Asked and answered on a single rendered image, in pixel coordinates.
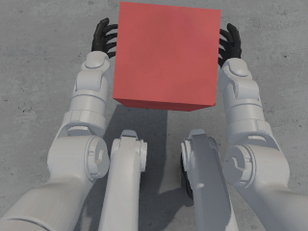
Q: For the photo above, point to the robot left forearm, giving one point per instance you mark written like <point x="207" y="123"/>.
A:
<point x="86" y="114"/>

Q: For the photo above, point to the robot left upper arm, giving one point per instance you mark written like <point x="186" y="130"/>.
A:
<point x="74" y="164"/>

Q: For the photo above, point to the left robot hand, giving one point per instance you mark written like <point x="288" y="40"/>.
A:
<point x="100" y="38"/>

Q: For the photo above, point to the robot left thigh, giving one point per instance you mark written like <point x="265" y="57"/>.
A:
<point x="120" y="210"/>

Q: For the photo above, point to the robot right thigh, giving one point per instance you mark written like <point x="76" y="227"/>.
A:
<point x="213" y="210"/>

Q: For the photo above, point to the robot thigh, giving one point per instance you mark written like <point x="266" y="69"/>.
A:
<point x="213" y="210"/>
<point x="120" y="210"/>

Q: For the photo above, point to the robot right forearm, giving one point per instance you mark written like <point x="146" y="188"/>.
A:
<point x="243" y="106"/>

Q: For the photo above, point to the right robot hand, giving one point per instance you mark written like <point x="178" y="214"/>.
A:
<point x="232" y="46"/>

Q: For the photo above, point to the robot right upper arm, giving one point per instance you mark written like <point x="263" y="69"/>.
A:
<point x="260" y="175"/>

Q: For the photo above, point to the carton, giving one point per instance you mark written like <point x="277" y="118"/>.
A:
<point x="166" y="57"/>

